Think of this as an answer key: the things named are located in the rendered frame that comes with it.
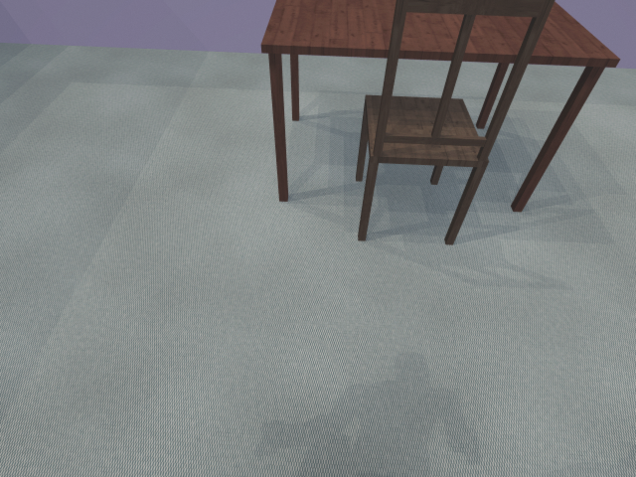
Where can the chair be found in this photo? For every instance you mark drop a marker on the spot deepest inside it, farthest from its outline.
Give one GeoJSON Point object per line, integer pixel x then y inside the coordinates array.
{"type": "Point", "coordinates": [440, 131]}

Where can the table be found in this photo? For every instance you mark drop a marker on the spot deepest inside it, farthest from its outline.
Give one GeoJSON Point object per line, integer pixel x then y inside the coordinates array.
{"type": "Point", "coordinates": [363, 28]}

